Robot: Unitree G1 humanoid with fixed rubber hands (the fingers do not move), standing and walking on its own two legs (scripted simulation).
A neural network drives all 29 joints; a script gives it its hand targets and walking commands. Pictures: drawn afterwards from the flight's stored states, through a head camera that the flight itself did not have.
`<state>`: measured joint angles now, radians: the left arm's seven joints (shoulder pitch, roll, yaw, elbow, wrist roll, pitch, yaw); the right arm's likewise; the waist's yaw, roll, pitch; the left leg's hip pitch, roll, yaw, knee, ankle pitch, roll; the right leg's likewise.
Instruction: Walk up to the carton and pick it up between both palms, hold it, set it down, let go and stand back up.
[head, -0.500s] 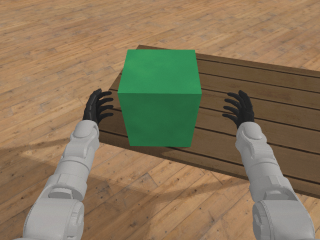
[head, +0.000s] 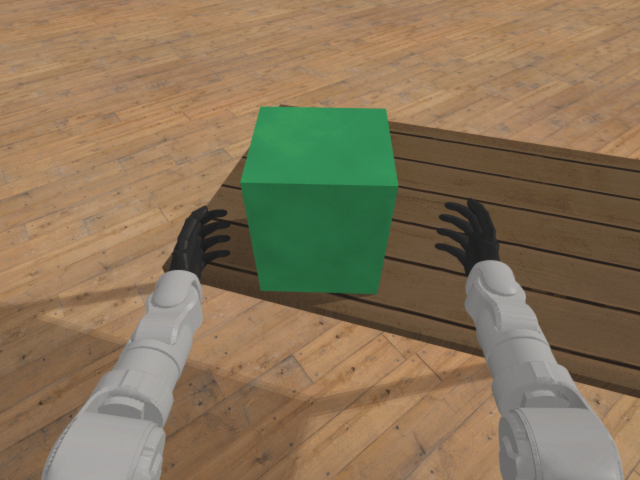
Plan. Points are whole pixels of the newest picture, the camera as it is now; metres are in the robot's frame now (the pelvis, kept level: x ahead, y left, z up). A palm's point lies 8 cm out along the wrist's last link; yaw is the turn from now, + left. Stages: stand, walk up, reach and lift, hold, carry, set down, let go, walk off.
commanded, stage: let go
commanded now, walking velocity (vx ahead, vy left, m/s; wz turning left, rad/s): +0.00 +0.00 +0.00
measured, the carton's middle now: (320, 203) +0.54 -0.04 +0.02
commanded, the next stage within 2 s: stand in 0.68 s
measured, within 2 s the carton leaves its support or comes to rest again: neither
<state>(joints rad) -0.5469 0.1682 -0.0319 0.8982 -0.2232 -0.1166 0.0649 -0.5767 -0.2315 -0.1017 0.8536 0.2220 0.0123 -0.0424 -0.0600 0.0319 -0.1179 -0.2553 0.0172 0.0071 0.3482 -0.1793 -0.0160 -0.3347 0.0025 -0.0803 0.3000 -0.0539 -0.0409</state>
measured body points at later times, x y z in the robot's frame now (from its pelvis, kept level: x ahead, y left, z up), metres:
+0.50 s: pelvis +0.01 -0.01 +0.00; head -0.01 -0.01 +0.45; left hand +0.34 +0.18 +0.04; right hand +0.35 -0.24 +0.06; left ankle -0.01 +0.13 -0.75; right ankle +0.06 -0.09 -0.75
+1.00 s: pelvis +0.04 +0.01 -0.01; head +0.06 +0.01 +0.44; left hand +0.07 +0.28 -0.15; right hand +0.02 -0.27 -0.14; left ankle -0.01 +0.13 -0.75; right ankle +0.06 -0.09 -0.75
